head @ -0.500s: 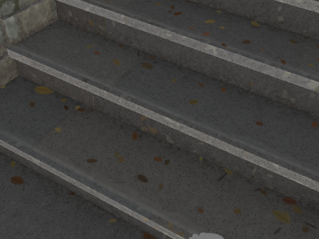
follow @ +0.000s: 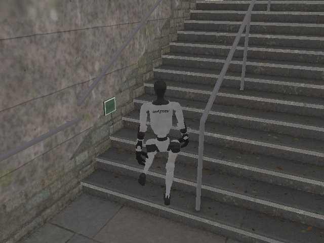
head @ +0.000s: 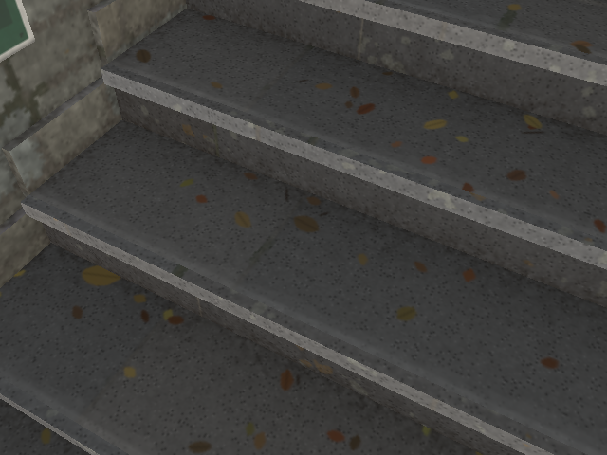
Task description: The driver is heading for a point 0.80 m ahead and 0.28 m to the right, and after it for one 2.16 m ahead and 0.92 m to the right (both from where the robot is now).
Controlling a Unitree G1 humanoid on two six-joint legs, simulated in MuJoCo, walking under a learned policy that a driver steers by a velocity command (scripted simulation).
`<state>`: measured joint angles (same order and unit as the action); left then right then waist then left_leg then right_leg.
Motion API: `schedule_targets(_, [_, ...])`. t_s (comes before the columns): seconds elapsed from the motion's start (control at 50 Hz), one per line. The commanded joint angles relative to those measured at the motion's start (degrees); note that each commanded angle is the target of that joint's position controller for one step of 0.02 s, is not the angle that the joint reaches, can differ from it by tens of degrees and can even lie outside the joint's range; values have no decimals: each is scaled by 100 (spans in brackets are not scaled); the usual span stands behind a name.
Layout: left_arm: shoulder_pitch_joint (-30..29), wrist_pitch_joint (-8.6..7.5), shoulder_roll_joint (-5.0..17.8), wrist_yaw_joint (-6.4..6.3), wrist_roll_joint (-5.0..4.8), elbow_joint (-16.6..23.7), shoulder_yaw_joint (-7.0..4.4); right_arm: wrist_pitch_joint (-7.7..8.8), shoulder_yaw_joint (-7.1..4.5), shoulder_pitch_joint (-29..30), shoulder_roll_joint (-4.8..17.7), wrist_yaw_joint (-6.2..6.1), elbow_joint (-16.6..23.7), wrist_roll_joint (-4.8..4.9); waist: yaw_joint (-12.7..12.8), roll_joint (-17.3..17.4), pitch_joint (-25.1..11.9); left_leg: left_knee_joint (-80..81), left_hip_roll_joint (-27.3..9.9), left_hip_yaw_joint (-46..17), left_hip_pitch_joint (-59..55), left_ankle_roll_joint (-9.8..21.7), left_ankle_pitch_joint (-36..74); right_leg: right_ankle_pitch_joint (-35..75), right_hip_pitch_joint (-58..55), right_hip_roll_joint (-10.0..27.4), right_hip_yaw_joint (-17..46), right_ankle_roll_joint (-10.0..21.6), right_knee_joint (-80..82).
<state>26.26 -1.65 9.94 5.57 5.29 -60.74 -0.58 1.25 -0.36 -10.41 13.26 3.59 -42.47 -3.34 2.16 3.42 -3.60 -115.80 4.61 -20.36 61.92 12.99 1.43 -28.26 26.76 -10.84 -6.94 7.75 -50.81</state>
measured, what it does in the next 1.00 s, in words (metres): climbs, turning right: left foot 0.16 m higher, then right foot 0.16 m higher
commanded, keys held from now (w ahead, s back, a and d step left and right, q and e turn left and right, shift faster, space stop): w+e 1.00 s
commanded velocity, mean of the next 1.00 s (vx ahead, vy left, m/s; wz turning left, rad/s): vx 0.50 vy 0.00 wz -0.56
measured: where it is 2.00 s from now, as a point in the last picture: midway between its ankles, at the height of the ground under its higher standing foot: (414, 163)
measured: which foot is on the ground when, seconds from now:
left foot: up 0.00-0.26, down 0.28-0.88, up 0.90-1.00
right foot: down 0.00-0.28, up 0.30-0.82, down 0.84-1.00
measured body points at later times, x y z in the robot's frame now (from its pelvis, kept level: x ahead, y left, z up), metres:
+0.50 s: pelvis +0.34 +0.07 +0.18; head +0.34 +0.08 +0.63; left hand +0.50 +0.29 +0.04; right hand +0.30 -0.17 +0.04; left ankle +0.39 +0.15 -0.52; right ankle +0.27 -0.07 -0.28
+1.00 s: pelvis +0.62 -0.03 +0.30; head +0.61 -0.01 +0.75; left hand +0.81 +0.13 +0.16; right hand +0.52 -0.26 +0.16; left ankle +0.57 +0.15 -0.20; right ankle +0.60 -0.12 -0.37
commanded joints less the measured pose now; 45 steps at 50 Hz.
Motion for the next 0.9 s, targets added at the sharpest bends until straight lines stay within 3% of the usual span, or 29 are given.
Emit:
schedule_targets(0.02, [-1465, -648, -197, 76, 40, 471, 164, 106, 200, 230, 103, -200, 886, 136, -861, 87, 139, 1129, -880, 1739, -523, -259, -469, 1420, 1919, 928, 1481, 384, 3079])
schedule_targets(0.04, [-804, -743, -184, 46, 114, 316, 211, 159, 247, 686, -3, -223, 1092, 140, -687, -328, 97, 1285, -979, 1887, -695, -442, -469, 1784, 1768, 743, 1490, 127, 2970])
schedule_targets(0.08, [941, -728, 77, -80, 42, -176, 229, 41, 367, 1335, -115, -145, 1136, 18, -25, -1126, -14, 679, -775, 2029, 657, -598, -1366, 2717, -206, 1035, 2054, 370, 2814])
schedule_targets(0.12, [2045, -644, -89, -81, 123, -557, 289, -28, 395, 2042, 25, -244, 1151, -36, 421, -969, 263, 136, -687, 1657, 3149, -445, -2707, 3214, -2779, 1717, 2740, 549, 2365])
schedule_targets(0.16, [2102, -559, -67, 21, 215, -611, 327, -32, 461, 3078, -127, -275, 1472, -113, 588, -914, 228, 1490, -823, 1968, 3420, -389, -2802, 2970, -3042, 1842, 3114, 632, 2569])
schedule_targets(0.2, [710, -453, 258, 217, -25, -86, 152, -135, 672, 3959, -606, -116, 1912, -90, 211, -894, 417, 3847, -921, 2413, -252, -381, -3094, 3035, 19, 2036, 2819, 752, 4401])
schedule_targets(0.22, [370, -536, 485, 238, -154, 271, 116, -128, 622, 3574, -666, 29, 1813, -4, -127, -1316, 190, 3669, -581, 3009, -1942, -690, -2514, 4629, 756, 2249, 2745, 952, 4673])
schedule_targets(0.24, [59, -645, 919, 282, -172, 427, 19, -91, 516, 2856, -372, 137, 1582, 137, -580, -1578, 80, 3684, -256, 3036, -2658, -773, -1743, 7949, 434, 2445, 2519, 880, 4184])
schedule_targets(0.26, [-290, -727, 1323, 261, -344, 612, -132, -82, 339, 1870, 193, 131, 1244, 223, -1014, -1346, -269, 4858, 12, 2975, -3151, -774, -1425, 9652, -586, 2249, 2025, 461, 3434])
schedule_targets(0.28, [-444, -767, 1464, 266, -294, 689, -268, -13, 54, 576, 756, 5, 788, 135, -1425, -1044, -976, 6077, 2, 2286, -4686, -599, -1258, 9691, -616, 2053, 1949, 84, 1886])
schedule_targets(0.3, [612, -793, 330, 252, 14, 570, -35, 48, 16, -696, 811, -129, 391, 160, -1233, 808, -3065, 6653, -1526, -676, -7721, 693, -338, 6518, 1409, 1395, 2105, -69, -311])
schedule_targets(0.32, [792, -588, 339, 265, -67, 282, -145, -63, -34, -1998, 938, -176, 134, 13, -1622, 1656, -3551, 8436, -2604, -3331, -7562, 1250, -1467, 2172, 1569, 393, 2470, -49, -3087])
schedule_targets(0.34, [236, -475, 394, 288, -272, 238, -285, 100, -91, -2023, 1034, -198, -283, 19, -1510, 1166, -1631, 9133, -2375, -3331, -5878, 610, -3504, 2846, 2631, 533, 2686, -48, -5278])
schedule_targets(0.36, [133, -509, 130, 235, -332, 128, -255, 239, -144, -1168, 1097, -177, -547, 211, -962, 777, -527, 9073, -2244, -2358, -4621, 303, -4243, 3125, 3030, 818, 2321, -94, -5908])
schedule_targets(0.38, [175, -513, -88, 115, -191, 91, -199, 250, -61, -509, 607, -148, -651, 240, -610, 31, -598, 8933, -2314, -1533, -4221, 329, -3553, 3164, 3030, 861, 2125, -8, -6283])
schedule_targets(0.4, [-226, -485, -53, 69, -138, 245, -153, 201, 184, -91, -362, -103, -794, 171, -365, -549, -714, 9001, -2337, -932, -4075, 292, -2778, 3307, 3125, 971, 2070, 228, -6662])
schedule_targets(0.44, [-609, -314, -242, 80, -288, 347, -71, 208, 400, 279, -1199, -105, -1000, 85, 90, -578, -596, 9230, -2142, 25, -3726, -7, -1497, 3546, 3489, 1191, 2192, 576, -6843])
schedule_targets(0.52, [-1241, -250, -183, 255, -409, 525, 50, 406, 252, -68, -869, -217, -1327, -101, 274, -467, -286, 9661, -1569, 2369, -3692, -351, -811, 2996, 3988, 1404, 1550, 633, -6233])
schedule_targets(0.54, [-1385, -250, -87, 309, -452, 494, 52, 420, 231, -538, -715, -235, -1495, -214, 99, 107, -240, 9856, -1568, 2375, -3931, -184, -732, 2588, 4320, 1268, 1212, 623, -7584])
schedule_targets(0.64, [-2970, -235, -71, 33, -544, 1299, 330, 356, 380, -1851, -546, -87, -2278, -579, -242, -344, 123, 10219, -1923, 2490, -5732, -298, -568, 2372, 6402, 1230, 1383, 1164, -7428])
schedule_targets(0.68, [-3531, -169, 230, -52, -563, 1540, 282, 368, 435, -2206, -530, -34, -2343, -668, -411, -322, 4, 10441, -1859, 2840, -5948, -417, -513, 2877, 6182, 1387, 1047, 989, -5979])
schedule_targets(0.74, [-4633, 136, 64, -56, -547, 1955, 292, 344, 446, -2632, -388, 82, -2452, -509, -678, 140, 216, 11144, -2215, 3090, -5979, -322, 860, 1914, 5583, 1593, 57, 676, -4607])
schedule_targets(0.76, [-4503, 227, -16, -4, -478, 1940, 265, 398, 448, -2405, -304, 107, -2347, -373, -510, 205, 260, 11188, -2205, 3401, -5612, -347, 1771, 1695, 4799, 1562, -256, 648, -4169])
schedule_targets(0.78, [-4182, 361, -144, 53, -533, 2029, 270, 467, 399, -1820, 169, 176, -2175, -244, 170, 557, 118, 11029, -2115, 3723, -4596, -243, 5619, 1787, 2874, 1242, -495, 602, -3691])
schedule_targets(0.8, [-3902, 401, 10, 84, -592, 2049, 217, 659, 311, -2001, 584, 151, -2133, -129, 264, 546, -154, 10607, -2189, 3826, -4680, -242, 7588, 1824, 1880, 856, -618, 366, -3389])
schedule_targets(0.84, [-2802, 314, 360, 41, -561, 1786, 12, 733, 95, -1838, 1170, 118, -2075, 62, 619, 795, -60, 9493, -2402, 3720, -6162, -274, 8446, 903, 1494, 192, -707, 137, -1269])
schedule_targets(0.86, [-1969, 224, 615, -100, -568, 1485, -131, 693, 45, -1696, 1232, 187, -2051, -137, 700, 928, -411, 8611, -2345, 3715, -5826, -334, 8793, 1154, 258, 58, -490, 234, -941])
schedule_targets(0.88, [-611, 186, 924, -263, -587, 1053, -269, 713, 97, -1858, 769, 240, -1960, -559, 818, 289, -1406, 6816, -2089, 3281, -3811, -680, 7606, 2966, -2405, 437, 1076, 830, -1218])
schedule_targets(0.9, [786, 232, 1058, -359, -330, 437, -316, 581, 137, -1631, 451, 431, -1885, -578, 1060, -606, -1853, 4820, -1039, 2858, -2126, -889, 1217, 2475, -3820, 1194, 3328, 1339, 940])
Keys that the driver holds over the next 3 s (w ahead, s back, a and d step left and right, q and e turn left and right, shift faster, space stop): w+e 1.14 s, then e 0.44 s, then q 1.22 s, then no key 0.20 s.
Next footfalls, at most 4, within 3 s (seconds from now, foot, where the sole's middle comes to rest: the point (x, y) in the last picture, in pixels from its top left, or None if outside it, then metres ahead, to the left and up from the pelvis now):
0.28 left None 0.43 0.15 -0.56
0.84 right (408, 320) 0.64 -0.14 -0.40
1.28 left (374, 129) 0.99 -0.08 -0.25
1.76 right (493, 180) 0.85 -0.29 -0.25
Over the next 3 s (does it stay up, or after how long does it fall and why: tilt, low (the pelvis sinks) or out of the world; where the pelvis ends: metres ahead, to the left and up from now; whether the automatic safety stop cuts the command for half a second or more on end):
stays up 0.91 -0.17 0.52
